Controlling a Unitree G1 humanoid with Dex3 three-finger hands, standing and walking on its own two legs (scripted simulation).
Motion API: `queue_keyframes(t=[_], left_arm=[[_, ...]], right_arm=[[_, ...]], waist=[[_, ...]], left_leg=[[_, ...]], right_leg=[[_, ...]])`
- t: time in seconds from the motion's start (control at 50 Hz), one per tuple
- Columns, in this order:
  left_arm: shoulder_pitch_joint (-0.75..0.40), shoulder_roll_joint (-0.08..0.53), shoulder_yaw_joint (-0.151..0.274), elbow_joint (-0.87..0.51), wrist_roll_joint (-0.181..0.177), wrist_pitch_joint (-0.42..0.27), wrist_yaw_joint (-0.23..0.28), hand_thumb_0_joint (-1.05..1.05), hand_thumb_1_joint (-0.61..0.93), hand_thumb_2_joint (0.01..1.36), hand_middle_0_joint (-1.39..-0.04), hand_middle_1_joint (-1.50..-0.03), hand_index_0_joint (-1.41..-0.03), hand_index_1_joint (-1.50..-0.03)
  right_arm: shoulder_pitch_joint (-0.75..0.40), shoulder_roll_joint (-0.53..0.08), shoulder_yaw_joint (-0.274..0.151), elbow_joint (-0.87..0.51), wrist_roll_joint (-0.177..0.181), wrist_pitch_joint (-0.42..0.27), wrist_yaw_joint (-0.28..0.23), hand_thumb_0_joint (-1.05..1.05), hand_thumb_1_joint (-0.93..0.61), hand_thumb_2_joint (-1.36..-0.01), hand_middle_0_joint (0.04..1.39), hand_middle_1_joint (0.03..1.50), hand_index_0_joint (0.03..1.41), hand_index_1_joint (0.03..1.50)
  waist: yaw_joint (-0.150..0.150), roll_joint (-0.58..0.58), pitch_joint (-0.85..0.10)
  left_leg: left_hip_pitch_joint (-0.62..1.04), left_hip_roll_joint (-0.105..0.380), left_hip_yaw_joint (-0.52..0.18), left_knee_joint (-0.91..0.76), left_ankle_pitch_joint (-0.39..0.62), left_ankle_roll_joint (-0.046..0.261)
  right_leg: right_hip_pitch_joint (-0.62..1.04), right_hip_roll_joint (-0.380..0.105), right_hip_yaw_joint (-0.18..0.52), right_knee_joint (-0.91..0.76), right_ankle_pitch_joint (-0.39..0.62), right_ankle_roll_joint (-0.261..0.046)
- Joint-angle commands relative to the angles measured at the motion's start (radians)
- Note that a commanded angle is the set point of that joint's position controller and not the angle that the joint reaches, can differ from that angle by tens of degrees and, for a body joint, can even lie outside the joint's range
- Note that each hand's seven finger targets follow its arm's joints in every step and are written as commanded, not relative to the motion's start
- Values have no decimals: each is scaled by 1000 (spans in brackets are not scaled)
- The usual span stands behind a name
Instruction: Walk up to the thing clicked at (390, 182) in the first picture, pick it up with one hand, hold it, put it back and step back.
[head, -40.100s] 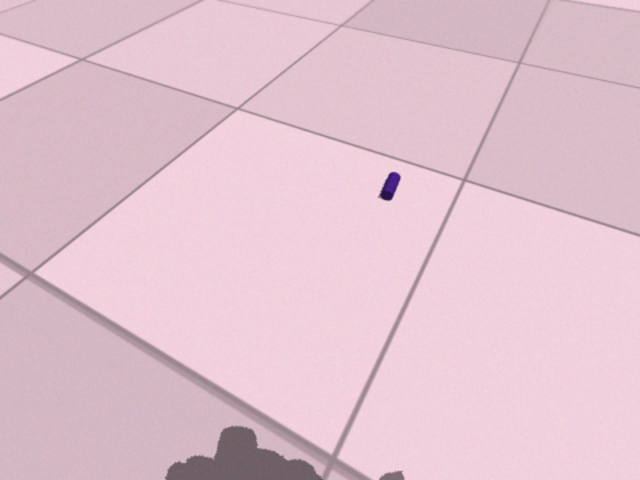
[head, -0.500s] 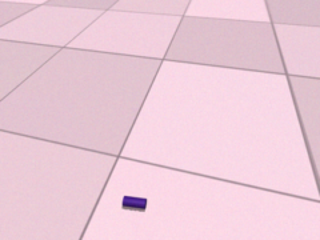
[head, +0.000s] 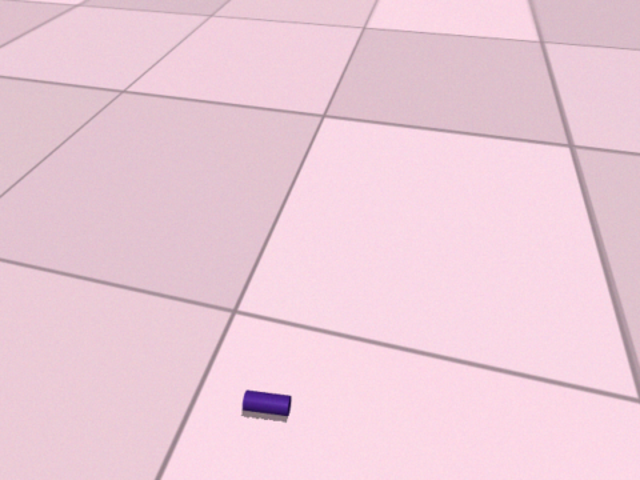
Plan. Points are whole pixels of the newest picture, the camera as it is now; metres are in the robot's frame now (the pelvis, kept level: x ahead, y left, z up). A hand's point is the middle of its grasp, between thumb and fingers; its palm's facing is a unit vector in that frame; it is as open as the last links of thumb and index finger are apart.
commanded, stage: stand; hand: left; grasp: from above
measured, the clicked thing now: (267, 403) +0.46 +0.22 -0.75
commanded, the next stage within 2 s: step back in 0.28 s
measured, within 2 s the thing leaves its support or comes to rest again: neither
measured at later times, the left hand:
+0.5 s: hand out of the picture +0.09 +0.28 -0.17, palm faces +0.01 -0.93 -0.37, open 7.4 cm
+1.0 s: hand out of the picture +0.00 +0.27 -0.17, palm faces -0.09 -0.92 -0.39, open 7.4 cm
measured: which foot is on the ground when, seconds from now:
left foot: down 0.00-0.94, up 0.96-1.00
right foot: down 0.00-0.56, up 0.58-0.90, down 0.92-1.00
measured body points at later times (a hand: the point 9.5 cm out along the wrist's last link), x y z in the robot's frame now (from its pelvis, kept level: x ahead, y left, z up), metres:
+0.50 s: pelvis -0.02 +0.02 -0.02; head +0.03 +0.02 +0.43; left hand +0.09 +0.33 -0.14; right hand +0.08 -0.30 -0.14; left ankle -0.01 +0.14 -0.73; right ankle +0.00 -0.13 -0.75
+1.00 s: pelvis -0.11 +0.02 -0.03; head -0.05 +0.00 +0.42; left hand +0.00 +0.32 -0.14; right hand -0.03 -0.30 -0.16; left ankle -0.06 +0.15 -0.71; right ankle -0.12 -0.09 -0.75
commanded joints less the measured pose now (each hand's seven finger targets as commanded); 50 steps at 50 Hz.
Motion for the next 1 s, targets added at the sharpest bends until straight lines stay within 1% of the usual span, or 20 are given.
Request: queue_keyframes(t=[0.0, 0.24, 0.26, 0.32, 0.38, 0.44, 0.48, 0.5, 0.52, 0.54, 0.56, 0.58, 0.64, 0.74, 0.84, 0.88, 0.9, 0.92, 0.94, 0.98], left_arm=[[-42, 216, 35, -63, 4, -27, 16, 0, 900, 900, -200, -300, -200, -300], [-32, 216, 33, -61, -2, -25, 15, 0, 900, 900, -200, -300, -200, -300], [-40, 290, 78, -82, -25, -16, 20, 0, 900, 900, -200, -300, -200, -300], [-28, 280, 87, -134, -29, -7, 26, 0, 900, 900, -200, -300, -200, -300], [-66, 293, 93, -191, -19, 9, 26, 0, 900, 900, -200, -300, -200, -300], [-162, 320, 98, -264, 5, 19, 28, 0, 900, 900, -200, -300, -200, -300], [-197, 316, 92, -290, 12, 22, 30, 0, 900, 900, -200, -300, -200, -300], [-181, 293, 87, -295, 8, 27, 30, 0, 900, 900, -200, -300, -200, -300], [-152, 244, 80, -298, -8, 37, 29, 0, 900, 900, -200, -300, -200, -300], [-119, 208, 76, -301, -14, 49, 36, 0, 900, 900, -200, -300, -200, -300], [-81, 215, 80, -299, -8, 54, 45, 0, 900, 900, -200, -300, -200, -300], [-73, 218, 76, -289, -8, 55, 51, 0, 900, 900, -200, -300, -200, -300], [-2, 242, 80, -270, -19, 49, 48, 0, 900, 900, -200, -300, -200, -300], [-32, 235, 89, -327, -2, 35, 32, 0, 900, 900, -200, -300, -200, -300], [71, 216, 98, -304, 5, 20, 21, 0, 900, 900, -200, -300, -200, -300], [132, 236, 107, -284, 21, 8, 24, 0, 900, 900, -200, -300, -200, -300], [121, 308, 124, -297, 35, 2, 23, 0, 900, 900, -200, -300, -200, -300], [71, 409, 143, -330, 18, 7, 19, 0, 900, 900, -200, -300, -200, -300], [24, 399, 139, -366, 26, -1, 22, 0, 900, 900, -200, -300, -200, -300], [-49, 295, 115, -380, 11, -1, 29, 0, 900, 900, -200, -300, -200, -300]], right_arm=[[-39, -198, -32, -59, 0, -17, -15, 0, -900, -900, 200, 300, 200, 300], [-42, -208, -27, -61, 1, -21, -19, 0, -900, -900, 200, 300, 200, 300], [-82, -258, -49, -89, 18, -2, -11, 0, -900, -900, 200, 300, 200, 300], [-37, -240, -55, -125, 31, 12, -8, 0, -900, -900, 200, 300, 200, 300], [-31, -241, -71, -163, 27, 30, -5, 0, -900, -900, 200, 300, 200, 300], [48, -227, -83, -186, 18, 53, 7, 0, -900, -900, 200, 300, 200, 300], [102, -225, -88, -196, 20, 51, 15, 0, -900, -900, 200, 300, 200, 300], [109, -231, -93, -197, 15, 41, 13, 0, -900, -900, 200, 300, 200, 300], [75, -288, -107, -213, -4, 32, 9, 0, -900, -900, 200, 300, 200, 300], [55, -347, -119, -233, -17, 22, 5, 0, -900, -900, 200, 300, 200, 300], [56, -381, -125, -243, -16, 15, 0, 0, -900, -900, 200, 300, 200, 300], [30, -375, -124, -262, -15, 13, -5, 0, -900, -900, 200, 300, 200, 300], [-59, -287, -107, -309, -17, 9, -29, 0, -900, -900, 200, 300, 200, 300], [64, -275, -111, -323, -15, 10, -37, 0, -900, -900, 200, 300, 200, 300], [1, -305, -105, -359, -3, 27, -32, 0, -900, -900, 200, 300, 200, 300], [-15, -278, -92, -362, 14, 35, -26, 0, -900, -900, 200, 300, 200, 300], [3, -234, -79, -368, 20, 37, -23, 0, -900, -900, 200, 300, 200, 300], [-50, -224, -84, -376, 23, 43, -33, 0, -900, -900, 200, 300, 200, 300], [-47, -256, -99, -355, 13, 47, -41, 0, -900, -900, 200, 300, 200, 300], [39, -240, -88, -315, 32, 44, -36, 0, -900, -900, 200, 300, 200, 300]], waist=[[3, -21, -51], [9, -6, -84], [5, -29, 25], [-6, -36, -107], [-14, -95, -134], [-48, -220, -105], [-72, -217, -83], [-64, -158, -81], [-43, 73, -58], [-26, 200, -39], [-27, 155, -81], [-28, 159, -115], [31, 138, -125], [-42, 110, -133], [0, 145, -153], [24, 92, -157], [7, -105, -129], [56, -289, -65], [43, -225, -10], [-24, -109, -15]], left_leg=[[-28, 83, -60, -54, 74, 52], [11, 90, -53, -35, 199, 53], [-78, 68, -58, 78, 340, 77], [-68, 48, -24, 201, 383, 91], [-78, -13, 8, 344, 220, 90], [-78, -66, 7, 546, -255, 96], [-88, -34, -6, 420, -213, 104], [-111, -3, -17, 258, 19, 106], [-146, 123, -199, 106, 331, 130], [-85, 234, -387, 23, 496, 187], [-69, 287, -409, 63, 611, 252], [-48, 297, -424, 68, 607, 267], [2, 223, -235, 145, 510, 275], [117, 232, -223, 179, 528, 311], [-7, 199, -171, 233, 351, 255], [-164, 140, -118, 298, 199, 171], [-375, 28, -70, 432, -36, 98], [-369, -139, -11, 675, -437, 57], [-332, -125, -126, 847, -471, 46], [-370, -159, -165, 902, -345, 43]], right_leg=[[1, -100, 89, -76, 38, -29], [33, -103, 80, -46, 174, -27], [-40, -96, 98, 29, 338, -41], [7, -127, 103, 97, 427, -97], [-77, -199, 170, 83, 381, -165], [-244, -319, 243, 69, 299, -255], [-249, -279, 197, 155, 257, -207], [-200, -205, 150, 257, 205, -148], [-232, -38, 67, 453, 45, -78], [-362, 120, 115, 595, -383, -57], [-357, 131, 218, 720, -485, -55], [-369, 144, 265, 799, -488, -59], [-411, 109, 249, 883, -337, -46], [-400, 86, 182, 691, -362, 1], [-181, 55, 79, 272, -199, -29], [-10, 32, 107, 92, 25, -62], [53, -144, 378, 53, 73, -121], [-164, -367, 608, -32, 161, -322], [-268, -397, 654, -25, 228, -361], [-171, -224, 369, 71, 391, -259]])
